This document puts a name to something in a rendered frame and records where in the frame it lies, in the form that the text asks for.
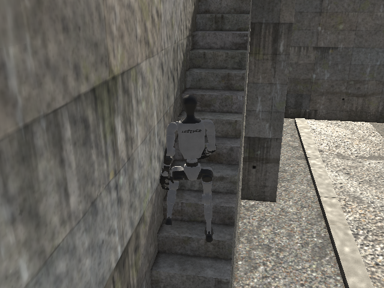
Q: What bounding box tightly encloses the robot left thigh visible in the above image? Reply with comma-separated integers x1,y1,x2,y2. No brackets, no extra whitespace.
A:
171,166,184,190

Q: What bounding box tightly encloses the robot left hand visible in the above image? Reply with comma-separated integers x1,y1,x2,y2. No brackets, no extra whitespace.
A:
160,175,174,190

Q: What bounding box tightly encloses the right robot upper arm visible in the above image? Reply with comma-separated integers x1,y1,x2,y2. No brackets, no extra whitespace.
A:
203,119,216,151

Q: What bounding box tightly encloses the left robot upper arm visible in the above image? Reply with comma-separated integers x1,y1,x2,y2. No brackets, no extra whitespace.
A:
166,121,178,157

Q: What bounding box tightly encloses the robot right hand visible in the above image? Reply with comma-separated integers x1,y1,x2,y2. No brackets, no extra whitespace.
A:
198,148,210,160

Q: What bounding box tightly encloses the left robot shin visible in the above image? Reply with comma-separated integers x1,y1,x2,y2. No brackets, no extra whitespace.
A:
167,181,176,218

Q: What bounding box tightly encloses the robot right forearm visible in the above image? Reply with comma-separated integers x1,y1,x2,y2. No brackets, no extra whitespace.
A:
205,144,217,155

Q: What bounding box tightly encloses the robot left forearm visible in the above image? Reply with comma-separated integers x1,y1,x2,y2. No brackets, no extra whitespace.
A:
161,148,172,176

